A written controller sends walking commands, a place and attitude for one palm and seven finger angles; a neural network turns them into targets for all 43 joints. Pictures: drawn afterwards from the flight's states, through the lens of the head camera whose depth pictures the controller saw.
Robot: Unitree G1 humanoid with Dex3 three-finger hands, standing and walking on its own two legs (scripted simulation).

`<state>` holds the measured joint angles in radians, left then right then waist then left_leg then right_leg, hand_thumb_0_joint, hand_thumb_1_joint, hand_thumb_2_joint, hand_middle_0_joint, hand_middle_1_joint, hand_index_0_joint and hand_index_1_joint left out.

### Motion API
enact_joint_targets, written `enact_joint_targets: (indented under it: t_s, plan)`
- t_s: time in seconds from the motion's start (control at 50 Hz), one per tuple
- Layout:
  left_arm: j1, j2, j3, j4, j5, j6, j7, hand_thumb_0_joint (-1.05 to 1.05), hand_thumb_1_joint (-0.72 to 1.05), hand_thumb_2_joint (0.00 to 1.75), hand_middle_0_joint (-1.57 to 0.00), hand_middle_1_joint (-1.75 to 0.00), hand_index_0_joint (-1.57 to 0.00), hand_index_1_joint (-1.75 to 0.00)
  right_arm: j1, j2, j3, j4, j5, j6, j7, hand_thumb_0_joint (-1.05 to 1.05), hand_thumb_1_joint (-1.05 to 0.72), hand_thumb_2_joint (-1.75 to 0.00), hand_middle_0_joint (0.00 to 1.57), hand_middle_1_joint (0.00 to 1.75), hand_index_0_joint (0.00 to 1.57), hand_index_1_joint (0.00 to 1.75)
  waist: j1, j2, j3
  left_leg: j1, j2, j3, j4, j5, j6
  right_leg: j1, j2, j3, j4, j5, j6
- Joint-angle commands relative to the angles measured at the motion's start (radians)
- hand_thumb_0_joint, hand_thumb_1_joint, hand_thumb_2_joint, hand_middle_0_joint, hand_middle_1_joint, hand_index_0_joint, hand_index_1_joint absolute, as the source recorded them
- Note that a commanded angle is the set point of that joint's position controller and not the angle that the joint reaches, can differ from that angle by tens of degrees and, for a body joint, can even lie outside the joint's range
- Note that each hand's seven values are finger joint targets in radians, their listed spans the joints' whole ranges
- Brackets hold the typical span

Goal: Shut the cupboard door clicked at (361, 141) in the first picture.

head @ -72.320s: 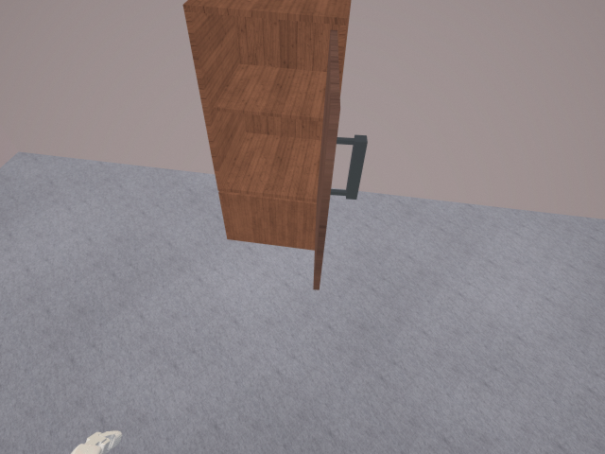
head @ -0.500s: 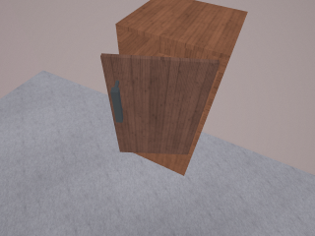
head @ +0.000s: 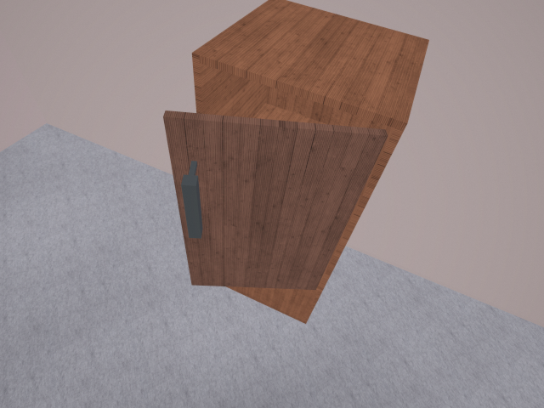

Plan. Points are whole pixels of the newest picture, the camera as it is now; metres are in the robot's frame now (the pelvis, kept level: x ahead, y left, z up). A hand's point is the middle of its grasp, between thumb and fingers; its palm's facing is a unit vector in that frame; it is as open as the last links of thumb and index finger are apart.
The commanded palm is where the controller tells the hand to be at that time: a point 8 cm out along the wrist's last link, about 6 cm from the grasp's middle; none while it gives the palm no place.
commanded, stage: shuffle to correct the standing spot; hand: left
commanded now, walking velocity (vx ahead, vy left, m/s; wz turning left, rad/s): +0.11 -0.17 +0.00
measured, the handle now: (194, 200) +0.48 +0.17 -0.03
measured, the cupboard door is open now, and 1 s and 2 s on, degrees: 24 24 24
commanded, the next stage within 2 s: come to a stop and stand still in 0.04 s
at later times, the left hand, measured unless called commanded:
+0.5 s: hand (194, 383) +0.19 +0.13 -0.17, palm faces +0.02 -0.98 -0.19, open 7.4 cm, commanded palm none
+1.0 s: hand out of the picture +0.00 +0.18 -0.17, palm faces +0.08 -0.98 -0.18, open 7.4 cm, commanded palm none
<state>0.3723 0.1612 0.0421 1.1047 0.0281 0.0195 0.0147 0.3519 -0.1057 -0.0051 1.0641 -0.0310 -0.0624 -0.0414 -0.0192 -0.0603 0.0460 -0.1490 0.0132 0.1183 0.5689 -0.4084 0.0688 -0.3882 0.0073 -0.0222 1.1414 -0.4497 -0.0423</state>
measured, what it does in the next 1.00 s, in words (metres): steps on the spot: right foot, then left foot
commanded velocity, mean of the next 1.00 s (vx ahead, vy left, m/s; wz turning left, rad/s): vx -0.02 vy -0.02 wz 0.00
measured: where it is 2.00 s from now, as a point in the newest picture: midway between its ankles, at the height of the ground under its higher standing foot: outside the picture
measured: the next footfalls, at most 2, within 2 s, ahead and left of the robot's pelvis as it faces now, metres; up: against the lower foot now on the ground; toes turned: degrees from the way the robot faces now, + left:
right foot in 0.34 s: +0.22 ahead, -0.16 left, +0.00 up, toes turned -3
left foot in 0.70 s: +0.09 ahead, +0.10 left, +0.00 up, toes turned +5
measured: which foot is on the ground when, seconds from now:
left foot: down 0.00-0.36, up 0.38-0.68, down 0.70-1.00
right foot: up 0.00-0.32, down 0.34-0.70, up 0.72-1.00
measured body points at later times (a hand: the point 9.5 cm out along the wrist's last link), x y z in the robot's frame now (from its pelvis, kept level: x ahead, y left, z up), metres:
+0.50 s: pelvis +0.08 -0.05 -0.01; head +0.14 -0.04 +0.44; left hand +0.19 +0.18 -0.15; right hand +0.09 -0.29 -0.16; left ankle +0.00 +0.07 -0.66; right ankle +0.18 -0.16 -0.73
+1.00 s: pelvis +0.02 +0.00 +0.01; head +0.04 +0.02 +0.46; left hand -0.01 +0.23 -0.15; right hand +0.06 -0.23 -0.13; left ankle +0.05 +0.10 -0.73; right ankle -0.04 -0.12 -0.69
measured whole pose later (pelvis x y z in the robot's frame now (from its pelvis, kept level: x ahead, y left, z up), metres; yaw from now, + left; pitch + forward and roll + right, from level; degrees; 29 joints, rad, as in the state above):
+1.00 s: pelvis +0.02 +0.00 +0.01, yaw +2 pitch +1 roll -1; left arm 0.34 0.20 0.05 1.04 0.02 0.06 0.00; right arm 0.29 -0.14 -0.03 0.99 -0.04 0.00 -0.03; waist 0.00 -0.04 0.01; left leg -0.25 0.00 0.05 0.38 -0.15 0.04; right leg -0.27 0.00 -0.02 0.77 -0.45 0.01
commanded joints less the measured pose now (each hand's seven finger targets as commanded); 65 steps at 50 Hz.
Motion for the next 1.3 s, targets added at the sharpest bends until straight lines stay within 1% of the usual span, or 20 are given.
enact_joint_targets:
  t_s: [0.0, 0.14, 0.26, 0.3, 0.32, 0.34, 0.38, 0.42, 0.52, 0.64, 0.66, 0.68, 0.7, 0.76, 0.9, 1.0, 1.06, 1.1, 1.14, 1.28]
  plan:
    - [-0.044, 0.006, 0.006, -0.099, -0.001, -0.030, -0.016, 0.00, 0.90, 0.90, -0.20, -0.30, -0.20, -0.30, 0.152, -0.112, -0.004, 0.009, 0.007, -0.014, -0.013, 0.00, -0.90, -0.90, 0.20, 0.30, 0.20, 0.30, 0.006, 0.137, 0.143, 0.032, 0.289, -0.257, -0.308, 0.757, 0.122, -0.279, -0.059, 0.026, 0.130, 0.127, 0.022]
    - [-0.200, 0.012, 0.002, -0.170, -0.008, -0.014, -0.023, 0.00, 0.90, 0.90, -0.20, -0.30, -0.20, -0.30, 0.179, -0.142, -0.013, 0.002, -0.002, -0.005, -0.019, 0.00, -0.90, -0.90, 0.20, 0.30, 0.20, 0.30, -0.017, 0.205, 0.074, 0.153, 0.229, -0.110, -0.242, 0.966, 0.071, -0.327, -0.051, -0.051, -0.111, 0.222, 0.039]
    - [-0.135, 0.064, 0.000, -0.166, -0.014, -0.037, -0.007, 0.00, 0.90, 0.90, -0.20, -0.30, -0.20, -0.30, 0.118, -0.174, -0.031, -0.015, 0.012, 0.022, -0.016, 0.00, -0.90, -0.90, 0.20, 0.30, 0.20, 0.30, 0.031, 0.241, -0.031, 0.124, 0.202, -0.108, -0.082, 0.995, 0.019, 0.110, -0.012, -0.080, -0.591, 0.373, 0.020]
    - [-0.023, 0.155, 0.021, -0.142, -0.009, -0.053, 0.007, 0.00, 0.90, 0.90, -0.20, -0.30, -0.20, -0.30, 0.124, -0.148, -0.041, -0.030, 0.029, 0.026, -0.006, 0.00, -0.90, -0.90, 0.20, 0.30, 0.20, 0.30, 0.079, 0.093, -0.092, -0.020, 0.129, -0.095, 0.089, 0.671, -0.030, 0.356, -0.113, -0.012, -0.652, 0.854, 0.001]
    - [0.032, 0.213, 0.038, -0.132, -0.005, -0.059, 0.019, 0.00, 0.90, 0.90, -0.20, -0.30, -0.20, -0.30, 0.189, -0.108, -0.049, -0.031, 0.036, 0.029, -0.002, 0.00, -0.90, -0.90, 0.20, 0.30, 0.20, 0.30, 0.081, -0.076, -0.210, -0.175, 0.004, -0.052, 0.322, 0.184, -0.063, 0.541, -0.324, 0.191, -0.578, 1.404, -0.095]
    - [0.072, 0.241, 0.044, -0.124, -0.008, -0.063, 0.020, 0.00, 0.90, 0.90, -0.20, -0.30, -0.20, -0.30, 0.207, -0.115, -0.057, -0.037, 0.051, 0.038, -0.007, 0.00, -0.90, -0.90, 0.20, 0.30, 0.20, 0.30, 0.072, -0.149, -0.316, -0.162, -0.061, -0.103, 0.543, -0.281, -0.066, 0.545, -0.477, 0.283, -0.604, 1.610, -0.221]
    - [-0.037, 0.206, 0.040, -0.159, -0.006, -0.048, 0.031, 0.00, 0.90, 0.90, -0.20, -0.30, -0.20, -0.30, 0.127, -0.086, -0.055, -0.058, 0.046, 0.062, -0.010, 0.00, -0.90, -0.90, 0.20, 0.30, 0.20, 0.30, 0.058, -0.154, -0.209, -0.198, -0.016, -0.171, 0.632, -0.281, -0.064, 0.347, -0.475, 0.289, -0.680, 1.324, -0.259]
    - [-0.150, 0.167, 0.030, -0.193, -0.010, -0.027, 0.036, 0.00, 0.90, 0.90, -0.20, -0.30, -0.20, -0.30, 0.054, -0.097, -0.059, -0.065, 0.035, 0.088, -0.005, 0.00, -0.90, -0.90, 0.20, 0.30, 0.20, 0.30, 0.033, -0.130, -0.108, -0.241, 0.007, -0.173, 0.653, -0.218, -0.083, 0.200, -0.408, 0.206, -0.720, 1.082, -0.215]
    - [-0.215, 0.196, 0.048, -0.236, 0.003, -0.011, 0.031, 0.00, 0.90, 0.90, -0.20, -0.30, -0.20, -0.30, 0.017, -0.092, -0.062, -0.091, 0.022, 0.113, 0.022, 0.00, -0.90, -0.90, 0.20, 0.30, 0.20, 0.30, 0.013, -0.126, -0.110, -0.186, -0.008, -0.107, 0.495, -0.085, -0.106, 0.050, -0.340, 0.135, -0.792, 0.614, -0.151]
    - [-0.249, 0.184, 0.045, -0.265, -0.001, 0.021, 0.017, 0.00, 0.90, 0.90, -0.20, -0.30, -0.20, -0.30, 0.101, -0.104, -0.056, -0.088, 0.019, 0.085, 0.031, 0.00, -0.90, -0.90, 0.20, 0.30, 0.20, 0.30, -0.042, -0.091, -0.065, 0.078, -0.027, -0.056, -0.068, 0.092, -0.079, -0.160, -0.211, 0.111, -0.761, -0.082, -0.025]
    - [-0.222, 0.123, 0.030, -0.275, -0.007, 0.027, 0.015, 0.00, 0.90, 0.90, -0.20, -0.30, -0.20, -0.30, 0.101, -0.150, -0.066, -0.098, 0.013, 0.074, 0.025, 0.00, -0.90, -0.90, 0.20, 0.30, 0.20, 0.30, -0.042, 0.133, -0.034, 0.038, 0.068, -0.204, -0.226, -0.033, -0.058, -0.205, -0.115, 0.055, -0.574, -0.105, 0.018]
    - [-0.225, 0.059, 0.018, -0.285, -0.022, 0.036, 0.015, 0.00, 0.90, 0.90, -0.20, -0.30, -0.20, -0.30, 0.036, -0.232, -0.077, -0.141, -0.003, 0.067, 0.020, 0.00, -0.90, -0.90, 0.20, 0.30, 0.20, 0.30, -0.046, 0.420, 0.055, -0.208, 0.291, -0.521, -0.438, -0.247, 0.007, -0.199, -0.003, -0.012, -0.360, -0.099, 0.072]
    - [-0.232, 0.090, 0.026, -0.285, -0.019, 0.039, 0.015, 0.00, 0.90, 0.90, -0.20, -0.30, -0.20, -0.30, -0.081, -0.254, -0.068, -0.187, -0.012, 0.071, 0.015, 0.00, -0.90, -0.90, 0.20, 0.30, 0.20, 0.30, -0.010, 0.346, 0.126, -0.433, 0.349, -0.571, -0.519, -0.338, 0.085, -0.098, -0.029, 0.092, -0.265, -0.012, 0.055]
    - [-0.092, 0.086, 0.034, -0.198, -0.004, 0.033, -0.007, 0.00, 0.90, 0.90, -0.20, -0.30, -0.20, -0.30, -0.209, -0.205, -0.051, -0.199, -0.006, 0.054, 0.006, 0.00, -0.90, -0.90, 0.20, 0.30, 0.20, 0.30, 0.074, 0.221, 0.045, -0.355, 0.233, -0.394, -0.429, -0.197, 0.060, -0.043, -0.005, 0.090, -0.085, 0.125, 0.055]
    - [-0.125, 0.068, 0.009, -0.172, -0.006, -0.003, -0.013, 0.00, 0.90, 0.90, -0.20, -0.30, -0.20, -0.30, 0.007, -0.193, -0.056, -0.110, -0.005, 0.046, 0.004, 0.00, -0.90, -0.90, 0.20, 0.30, 0.20, 0.30, -0.035, 0.173, -0.001, 0.036, 0.249, -0.379, -0.393, 0.006, 0.097, -0.103, -0.027, 0.007, -0.323, 0.001, 0.053]
    - [-0.025, 0.042, -0.006, -0.105, -0.021, -0.011, -0.006, 0.00, 0.90, 0.90, -0.20, -0.30, -0.20, -0.30, 0.022, -0.206, -0.053, -0.068, 0.002, 0.050, 0.001, 0.00, -0.90, -0.90, 0.20, 0.30, 0.20, 0.30, -0.008, 0.198, -0.080, 0.053, 0.230, -0.348, -0.310, 0.277, 0.080, 0.133, -0.009, -0.004, -0.658, 0.037, 0.037]
    - [0.048, 0.085, -0.007, -0.052, -0.018, -0.028, 0.013, 0.00, 0.90, 0.90, -0.20, -0.30, -0.20, -0.30, -0.016, -0.132, -0.033, -0.050, 0.025, 0.045, 0.008, 0.00, -0.90, -0.90, 0.20, 0.30, 0.20, 0.30, 0.028, 0.021, -0.063, -0.156, 0.099, -0.181, -0.165, 0.238, -0.032, 0.377, -0.119, 0.120, -0.870, 0.267, 0.006]
    - [0.028, 0.117, -0.015, -0.047, -0.022, -0.035, 0.015, 0.00, 0.90, 0.90, -0.20, -0.30, -0.20, -0.30, -0.044, -0.092, -0.013, -0.053, 0.021, 0.043, 0.016, 0.00, -0.90, -0.90, 0.20, 0.30, 0.20, 0.30, 0.017, -0.063, -0.002, -0.151, 0.027, -0.098, -0.113, 0.142, -0.065, 0.257, -0.235, 0.187, -0.901, 0.314, -0.052]
    - [-0.007, 0.081, -0.027, -0.033, -0.026, -0.049, 0.017, 0.00, 0.90, 0.90, -0.20, -0.30, -0.20, -0.30, -0.041, -0.099, -0.012, -0.014, 0.011, 0.049, 0.018, 0.00, -0.90, -0.90, 0.20, 0.30, 0.20, 0.30, 0.007, -0.144, 0.044, -0.087, 0.041, -0.095, -0.102, 0.231, -0.071, 0.180, -0.173, 0.151, -0.885, 0.382, -0.049]
    - [0.020, 0.046, -0.035, -0.014, -0.029, -0.040, 0.028, 0.00, 0.90, 0.90, -0.20, -0.30, -0.20, -0.30, 0.000, -0.082, -0.004, 0.060, 0.020, 0.055, 0.005, 0.00, -0.90, -0.90, 0.20, 0.30, 0.20, 0.30, 0.012, 0.059, 0.119, -0.044, 0.079, -0.125, -0.150, 0.326, -0.069, 0.150, -0.112, 0.102, -0.863, 0.324, -0.007]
